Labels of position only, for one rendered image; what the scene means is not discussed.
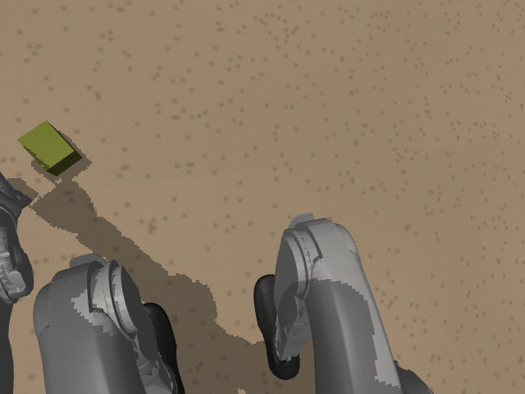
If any right robot foot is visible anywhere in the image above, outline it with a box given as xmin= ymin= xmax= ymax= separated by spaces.
xmin=253 ymin=274 xmax=300 ymax=380

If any left robot foot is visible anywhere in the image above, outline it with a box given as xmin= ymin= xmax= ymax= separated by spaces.
xmin=143 ymin=303 xmax=185 ymax=394

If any right robot hand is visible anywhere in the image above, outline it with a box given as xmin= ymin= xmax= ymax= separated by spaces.
xmin=394 ymin=360 xmax=434 ymax=394

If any left robot arm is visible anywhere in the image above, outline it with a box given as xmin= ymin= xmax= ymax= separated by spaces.
xmin=0 ymin=172 xmax=34 ymax=394

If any left robot hand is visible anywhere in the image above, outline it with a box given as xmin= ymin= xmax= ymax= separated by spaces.
xmin=15 ymin=190 xmax=32 ymax=209

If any small box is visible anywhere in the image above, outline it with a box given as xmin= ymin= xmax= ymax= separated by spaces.
xmin=17 ymin=121 xmax=82 ymax=176

